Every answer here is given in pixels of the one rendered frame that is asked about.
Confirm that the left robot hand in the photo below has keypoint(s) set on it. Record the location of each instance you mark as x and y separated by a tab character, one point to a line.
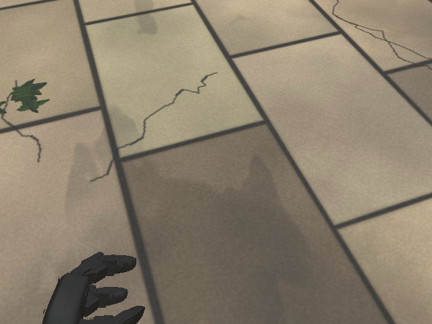
75	297

